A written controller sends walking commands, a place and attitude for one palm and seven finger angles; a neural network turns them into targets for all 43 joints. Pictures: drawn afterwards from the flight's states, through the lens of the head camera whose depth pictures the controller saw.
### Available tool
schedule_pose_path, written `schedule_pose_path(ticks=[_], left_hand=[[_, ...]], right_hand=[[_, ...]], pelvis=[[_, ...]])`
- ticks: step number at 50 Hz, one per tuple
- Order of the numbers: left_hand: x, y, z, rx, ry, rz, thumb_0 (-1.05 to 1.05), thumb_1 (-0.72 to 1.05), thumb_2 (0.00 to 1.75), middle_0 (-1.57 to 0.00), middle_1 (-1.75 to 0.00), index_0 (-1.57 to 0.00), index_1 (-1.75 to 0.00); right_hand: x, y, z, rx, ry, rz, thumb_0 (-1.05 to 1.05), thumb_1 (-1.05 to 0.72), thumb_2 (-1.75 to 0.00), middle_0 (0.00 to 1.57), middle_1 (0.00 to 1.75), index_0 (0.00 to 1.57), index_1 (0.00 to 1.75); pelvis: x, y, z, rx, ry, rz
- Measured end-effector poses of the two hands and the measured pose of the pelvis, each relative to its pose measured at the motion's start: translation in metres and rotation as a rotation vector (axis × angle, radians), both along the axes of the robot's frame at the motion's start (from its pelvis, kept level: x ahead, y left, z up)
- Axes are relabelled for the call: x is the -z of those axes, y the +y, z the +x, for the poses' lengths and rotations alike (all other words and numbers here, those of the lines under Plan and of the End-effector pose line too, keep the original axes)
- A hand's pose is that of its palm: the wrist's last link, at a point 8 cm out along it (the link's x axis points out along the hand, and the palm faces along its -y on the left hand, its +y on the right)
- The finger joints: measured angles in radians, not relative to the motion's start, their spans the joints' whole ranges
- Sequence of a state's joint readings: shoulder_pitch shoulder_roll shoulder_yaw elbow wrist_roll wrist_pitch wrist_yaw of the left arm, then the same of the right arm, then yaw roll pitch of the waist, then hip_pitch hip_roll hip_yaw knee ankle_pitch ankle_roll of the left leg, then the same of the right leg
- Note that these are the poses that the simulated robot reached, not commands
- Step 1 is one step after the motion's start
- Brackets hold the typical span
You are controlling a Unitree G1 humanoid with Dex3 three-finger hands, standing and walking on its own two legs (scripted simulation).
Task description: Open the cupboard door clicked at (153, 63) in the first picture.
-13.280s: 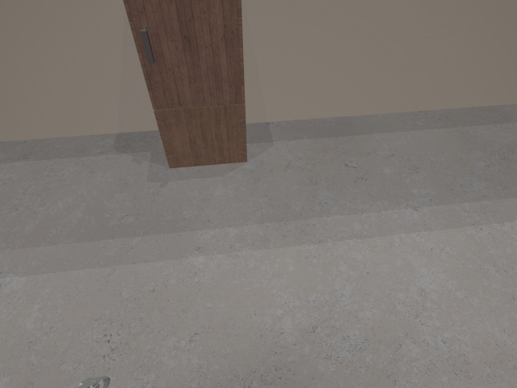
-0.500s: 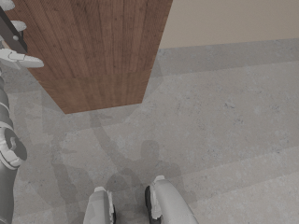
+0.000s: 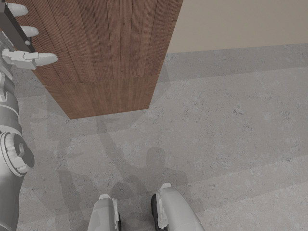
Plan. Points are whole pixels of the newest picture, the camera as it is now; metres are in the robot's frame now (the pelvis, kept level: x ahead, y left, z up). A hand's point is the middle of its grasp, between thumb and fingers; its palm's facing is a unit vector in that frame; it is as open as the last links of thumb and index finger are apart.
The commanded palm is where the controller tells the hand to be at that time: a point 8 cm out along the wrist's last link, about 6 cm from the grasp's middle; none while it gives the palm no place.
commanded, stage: close the thumb around the handle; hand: left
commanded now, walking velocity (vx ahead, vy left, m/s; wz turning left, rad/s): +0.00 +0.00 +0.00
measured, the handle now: (16, 26) +0.59 +0.26 +0.06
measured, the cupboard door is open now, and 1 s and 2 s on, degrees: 0 11 44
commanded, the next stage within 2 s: pull the door open along its arc in 0.46 s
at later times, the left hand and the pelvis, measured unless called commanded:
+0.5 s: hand (27, 43) +0.54 +0.23 +0.07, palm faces +0.09 -1.00 -0.01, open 5.8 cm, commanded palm +0.52 +0.25 +0.06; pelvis +0.00 +0.00 +0.00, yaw +0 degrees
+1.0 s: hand (33, 71) +0.47 +0.21 +0.06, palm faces +0.04 -1.00 -0.01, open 6.2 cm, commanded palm +0.42 +0.25 +0.06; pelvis +0.02 +0.00 +0.02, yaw +0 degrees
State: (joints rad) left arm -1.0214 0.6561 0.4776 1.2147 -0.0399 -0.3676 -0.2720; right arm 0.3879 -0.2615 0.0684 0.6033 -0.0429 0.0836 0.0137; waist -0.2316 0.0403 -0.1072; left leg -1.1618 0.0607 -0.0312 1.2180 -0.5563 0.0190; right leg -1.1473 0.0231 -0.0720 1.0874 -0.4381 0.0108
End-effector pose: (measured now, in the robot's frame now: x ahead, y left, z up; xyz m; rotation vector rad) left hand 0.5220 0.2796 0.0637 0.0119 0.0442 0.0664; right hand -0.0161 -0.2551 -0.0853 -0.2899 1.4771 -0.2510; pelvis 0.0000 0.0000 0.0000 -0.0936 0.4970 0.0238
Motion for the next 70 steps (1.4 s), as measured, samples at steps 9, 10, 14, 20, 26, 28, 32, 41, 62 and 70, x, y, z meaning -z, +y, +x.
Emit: schedule_pose_path(ticks=[9, 10, 14, 20, 26, 28, 32, 41, 62, 70], left_hand=[[0.0, 0.0, 0.0, -0.018, -0.004, 0.002, 0.0, 0.2, 0.6, -0.34, -1.27, -0.35, -1.28], [0.0, 0.0, 0.0, -0.018, -0.005, 0.002, 0.0, 0.26, 0.62, -0.35, -1.28, -0.35, -1.28], [-0.002, 0.0, -0.001, -0.018, -0.016, 0.002, 0.0, 0.48, 0.72, -0.37, -1.3, -0.37, -1.31], [-0.003, -0.001, -0.004, -0.021, -0.009, -0.003, 0.01, 0.71, 0.81, -0.36, -1.33, -0.37, -1.33], [-0.003, -0.001, -0.005, -0.029, -0.009, -0.004, 0.01, 0.71, 0.81, -0.35, -1.34, -0.36, -1.35], [-0.003, -0.001, -0.005, -0.028, -0.009, -0.004, 0.01, 0.71, 0.81, -0.35, -1.34, -0.36, -1.35], [-0.003, -0.001, -0.005, -0.024, -0.01, -0.002, 0.01, 0.71, 0.8, -0.35, -1.35, -0.36, -1.35], [-0.003, -0.005, -0.023, -0.014, -0.016, 0.005, 0.0, 0.7, 0.75, -0.36, -1.35, -0.35, -1.35], [0.0, -0.079, -0.16, -0.261, -0.07, -0.068, 0.02, 0.65, 0.73, -0.33, -1.35, -0.36, -1.33], [-0.003, -0.128, -0.207, -0.392, -0.048, -0.043, 0.01, 0.65, 0.72, -0.34, -1.35, -0.36, -1.33]], right_hand=[[0.002, 0.002, -0.002, 0.001, 0.011, 0.012, 0.0, -0.91, -0.9, 0.2, 0.3, 0.21, 0.3], [0.002, 0.001, -0.003, 0.0, 0.013, 0.011, 0.0, -0.91, -0.9, 0.2, 0.3, 0.21, 0.3], [0.001, -0.001, -0.003, 0.004, 0.012, 0.008, 0.0, -0.91, -0.9, 0.2, 0.3, 0.21, 0.3], [-0.001, -0.003, -0.001, 0.006, 0.006, 0.008, 0.0, -0.91, -0.9, 0.2, 0.3, 0.21, 0.3], [-0.002, -0.006, 0.002, 0.001, -0.002, 0.003, 0.0, -0.91, -0.9, 0.2, 0.3, 0.21, 0.3], [-0.002, -0.006, 0.003, -0.002, -0.002, 0.003, 0.0, -0.91, -0.9, 0.2, 0.3, 0.21, 0.3], [-0.001, -0.007, 0.005, -0.002, -0.004, 0.002, 0.0, -0.91, -0.9, 0.2, 0.3, 0.21, 0.3], [-0.003, -0.004, 0.016, 0.02, -0.044, 0.03, 0.0, -0.91, -0.9, 0.2, 0.3, 0.21, 0.3], [-0.011, 0.008, 0.151, -0.162, -0.422, 0.147, 0.01, -0.91, -0.9, 0.2, 0.3, 0.2, 0.3], [-0.013, 0.024, 0.189, -0.245, -0.521, 0.212, 0.01, -0.91, -0.9, 0.2, 0.3, 0.2, 0.3]], pelvis=[[0.0, -0.001, 0.0, -0.002, -0.002, 0.002], [0.0, -0.002, 0.0, -0.002, -0.001, 0.002], [0.0, -0.003, 0.001, 0.001, 0.0, 0.003], [-0.003, -0.004, 0.002, 0.002, -0.009, 0.004], [-0.004, -0.004, 0.003, 0.001, -0.012, 0.005], [-0.003, -0.005, 0.003, 0.001, -0.012, 0.006], [-0.003, -0.005, 0.003, 0.003, -0.011, 0.007], [-0.011, -0.004, 0.01, 0.02, -0.03, 0.018], [-0.027, -0.007, 0.019, 0.008, -0.135, 0.06], [-0.028, -0.02, 0.015, -0.009, -0.181, 0.083]])
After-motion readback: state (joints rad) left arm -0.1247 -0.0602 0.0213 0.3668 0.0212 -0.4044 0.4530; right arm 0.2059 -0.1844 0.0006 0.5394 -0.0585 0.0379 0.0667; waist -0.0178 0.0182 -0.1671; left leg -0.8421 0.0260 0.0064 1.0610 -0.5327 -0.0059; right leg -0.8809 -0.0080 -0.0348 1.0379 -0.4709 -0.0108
